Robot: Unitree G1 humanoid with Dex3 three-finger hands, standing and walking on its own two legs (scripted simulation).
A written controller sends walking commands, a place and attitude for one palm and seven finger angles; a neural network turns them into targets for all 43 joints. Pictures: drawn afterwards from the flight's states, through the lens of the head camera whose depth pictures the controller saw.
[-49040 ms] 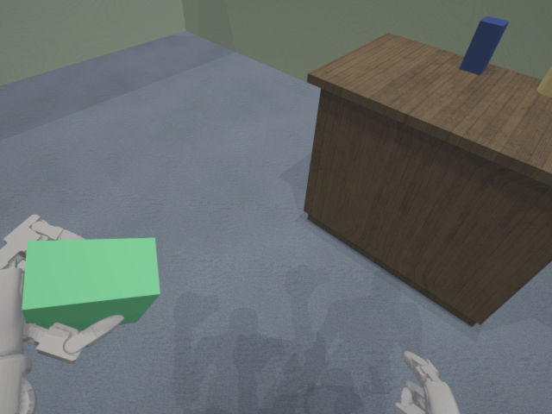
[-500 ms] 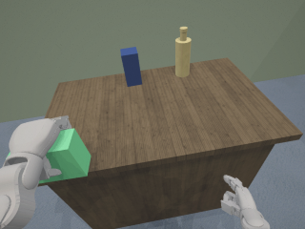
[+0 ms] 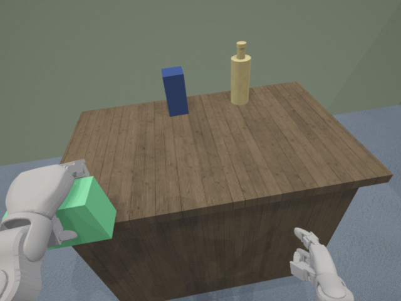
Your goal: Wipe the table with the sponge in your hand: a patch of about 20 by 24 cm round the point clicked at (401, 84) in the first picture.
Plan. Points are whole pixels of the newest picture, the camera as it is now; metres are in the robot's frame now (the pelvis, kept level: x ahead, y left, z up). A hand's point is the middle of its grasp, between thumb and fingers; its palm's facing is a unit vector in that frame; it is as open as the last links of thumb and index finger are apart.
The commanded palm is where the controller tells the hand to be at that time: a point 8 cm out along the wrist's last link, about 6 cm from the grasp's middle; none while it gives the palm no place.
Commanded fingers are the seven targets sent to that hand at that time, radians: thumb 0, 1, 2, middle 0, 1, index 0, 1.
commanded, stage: bring the sponge back beside the body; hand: left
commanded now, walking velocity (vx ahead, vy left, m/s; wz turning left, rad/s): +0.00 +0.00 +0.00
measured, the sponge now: (71, 219) +0.19 +0.29 +0.10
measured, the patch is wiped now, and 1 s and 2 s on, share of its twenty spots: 0.95 0.95 0.95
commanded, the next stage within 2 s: step back with the hand held close in 0.08 s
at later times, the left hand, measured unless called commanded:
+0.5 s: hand (87, 184) +0.21 +0.23 +0.19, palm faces +0.32 -0.85 -0.42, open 10.4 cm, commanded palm +0.16 +0.29 +0.21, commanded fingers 0.00 0.10 1.30 -1.20 -1.60 -1.20 -1.60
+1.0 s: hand (52, 206) +0.16 +0.26 +0.20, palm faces +0.43 -0.79 -0.43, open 10.4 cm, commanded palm +0.11 +0.30 +0.21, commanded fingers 0.00 0.10 1.30 -1.20 -1.60 -1.20 -1.60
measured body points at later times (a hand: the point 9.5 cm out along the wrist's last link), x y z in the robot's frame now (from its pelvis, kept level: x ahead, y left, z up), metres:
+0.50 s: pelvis +0.00 +0.01 -0.01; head +0.01 +0.02 +0.44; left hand +0.19 +0.27 +0.21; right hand +0.15 -0.23 -0.09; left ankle +0.00 +0.11 -0.74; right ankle +0.08 -0.09 -0.74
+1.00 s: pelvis -0.04 +0.02 -0.02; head -0.03 +0.03 +0.43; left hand +0.13 +0.30 +0.22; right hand +0.14 -0.21 -0.09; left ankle +0.00 +0.11 -0.74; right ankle +0.08 -0.09 -0.74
